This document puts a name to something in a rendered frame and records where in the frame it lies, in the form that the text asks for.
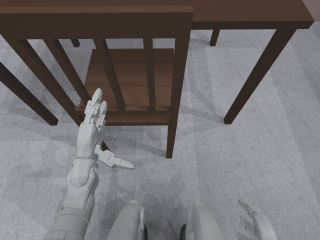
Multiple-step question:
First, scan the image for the left robot forearm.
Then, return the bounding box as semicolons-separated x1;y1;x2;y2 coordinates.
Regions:
43;158;99;240

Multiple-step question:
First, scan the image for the left robot shin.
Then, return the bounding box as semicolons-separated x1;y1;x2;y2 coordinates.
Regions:
128;200;144;240

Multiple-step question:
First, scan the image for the robot right hand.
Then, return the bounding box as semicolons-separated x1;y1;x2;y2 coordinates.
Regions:
237;198;278;240

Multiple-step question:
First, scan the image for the table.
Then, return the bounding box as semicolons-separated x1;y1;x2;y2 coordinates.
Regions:
0;0;315;126

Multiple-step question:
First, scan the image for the robot left hand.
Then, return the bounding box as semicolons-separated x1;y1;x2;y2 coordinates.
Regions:
76;88;135;170

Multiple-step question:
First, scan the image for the chair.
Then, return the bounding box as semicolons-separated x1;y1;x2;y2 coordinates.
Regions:
0;5;194;159

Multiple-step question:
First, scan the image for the robot left thigh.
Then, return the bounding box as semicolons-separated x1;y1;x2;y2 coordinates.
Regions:
107;204;145;240

